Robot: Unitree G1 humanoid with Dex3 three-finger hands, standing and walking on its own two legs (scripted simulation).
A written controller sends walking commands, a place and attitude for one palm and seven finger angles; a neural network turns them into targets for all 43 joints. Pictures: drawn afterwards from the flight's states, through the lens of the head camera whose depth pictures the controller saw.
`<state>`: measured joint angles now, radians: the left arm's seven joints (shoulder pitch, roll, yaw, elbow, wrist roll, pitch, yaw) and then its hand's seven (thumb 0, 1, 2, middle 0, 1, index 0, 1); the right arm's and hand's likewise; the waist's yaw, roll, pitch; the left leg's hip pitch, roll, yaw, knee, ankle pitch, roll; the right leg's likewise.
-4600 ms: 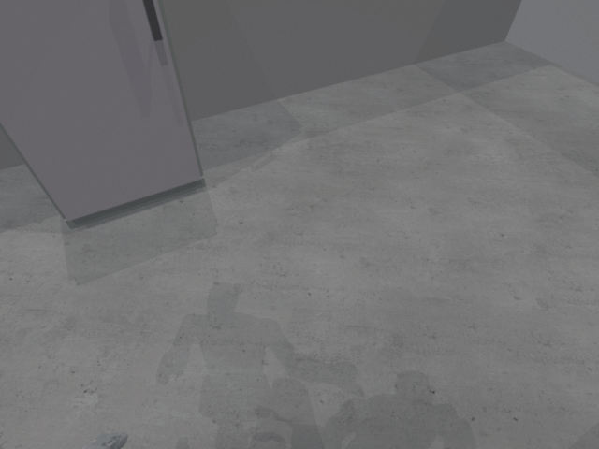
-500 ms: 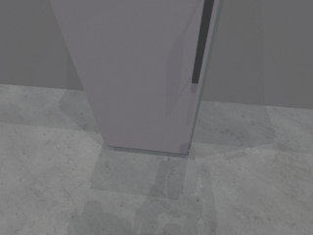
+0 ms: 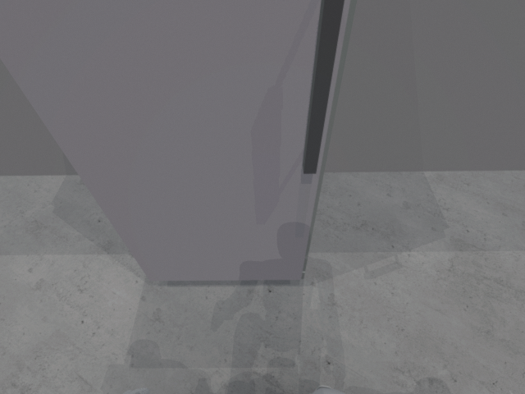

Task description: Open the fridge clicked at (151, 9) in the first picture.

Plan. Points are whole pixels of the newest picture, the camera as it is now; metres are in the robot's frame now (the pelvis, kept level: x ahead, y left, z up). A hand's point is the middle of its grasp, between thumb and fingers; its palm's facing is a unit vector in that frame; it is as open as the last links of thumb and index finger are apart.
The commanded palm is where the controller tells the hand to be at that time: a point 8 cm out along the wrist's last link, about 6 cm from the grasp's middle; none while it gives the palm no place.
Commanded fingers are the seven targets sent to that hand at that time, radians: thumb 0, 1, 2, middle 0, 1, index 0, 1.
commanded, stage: come to a stop and stand still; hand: right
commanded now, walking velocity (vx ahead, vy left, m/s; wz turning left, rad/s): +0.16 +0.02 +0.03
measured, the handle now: (317, 89) +0.57 -0.08 +0.17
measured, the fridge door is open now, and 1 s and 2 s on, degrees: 0 0 0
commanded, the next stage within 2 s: look again from close up in 1.62 s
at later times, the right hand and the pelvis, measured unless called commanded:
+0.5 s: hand out of the picture +0.16 -0.18 -0.17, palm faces +0.01 +0.96 -0.28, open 7.4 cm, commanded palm none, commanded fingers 0.00 -0.90 -0.90 0.20 0.30 0.20 0.30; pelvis +0.08 +0.02 -0.01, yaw +2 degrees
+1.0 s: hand out of the picture +0.06 -0.20 -0.18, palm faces +0.05 +0.98 -0.19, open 7.4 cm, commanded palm none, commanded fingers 0.00 -0.90 -0.90 0.20 0.30 0.20 0.30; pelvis +0.04 -0.02 +0.00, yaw +1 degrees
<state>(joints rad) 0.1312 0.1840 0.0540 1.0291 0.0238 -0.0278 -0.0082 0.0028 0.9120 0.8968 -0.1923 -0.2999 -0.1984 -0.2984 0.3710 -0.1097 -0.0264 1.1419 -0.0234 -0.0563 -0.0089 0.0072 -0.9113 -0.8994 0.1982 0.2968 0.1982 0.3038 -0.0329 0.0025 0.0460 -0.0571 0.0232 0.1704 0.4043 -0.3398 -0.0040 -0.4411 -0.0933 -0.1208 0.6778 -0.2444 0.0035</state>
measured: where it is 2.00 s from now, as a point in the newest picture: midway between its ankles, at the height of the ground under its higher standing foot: outside the picture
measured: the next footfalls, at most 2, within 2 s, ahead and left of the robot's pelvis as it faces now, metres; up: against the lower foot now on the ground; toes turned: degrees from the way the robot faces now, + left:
right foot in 0.04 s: +0.14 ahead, -0.11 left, +0.00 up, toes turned -9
left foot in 0.44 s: +0.15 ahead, +0.14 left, +0.00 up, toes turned +7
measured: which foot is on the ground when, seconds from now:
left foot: down 0.00-0.06, up 0.08-0.42, down 0.44-0.82, up 0.84-1.00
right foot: up 0.00-0.02, down 0.04-0.44, up 0.46-0.78, down 0.80-1.00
